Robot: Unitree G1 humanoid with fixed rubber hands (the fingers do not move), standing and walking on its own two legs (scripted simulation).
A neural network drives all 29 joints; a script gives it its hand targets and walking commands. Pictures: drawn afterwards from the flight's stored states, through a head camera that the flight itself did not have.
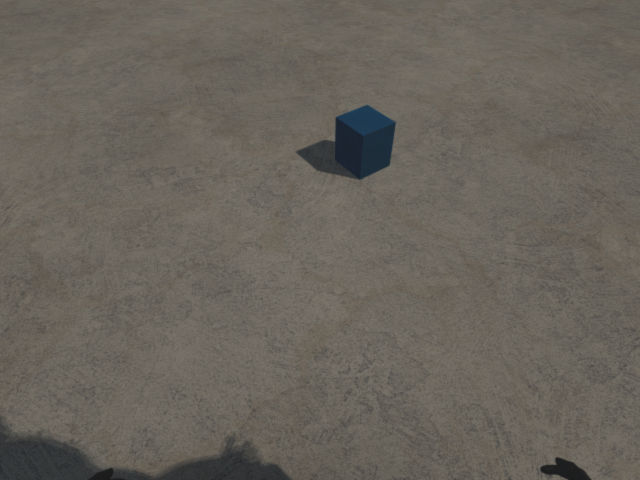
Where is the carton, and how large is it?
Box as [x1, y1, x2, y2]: [335, 105, 395, 179]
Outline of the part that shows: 367,105 336,117 335,159 360,179 389,165 395,122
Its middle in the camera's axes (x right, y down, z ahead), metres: +0.22 -0.52 +1.95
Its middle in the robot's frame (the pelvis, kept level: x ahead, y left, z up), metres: +1.75 -0.17 -0.63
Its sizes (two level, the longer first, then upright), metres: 0.210 0.200 0.250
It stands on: the floor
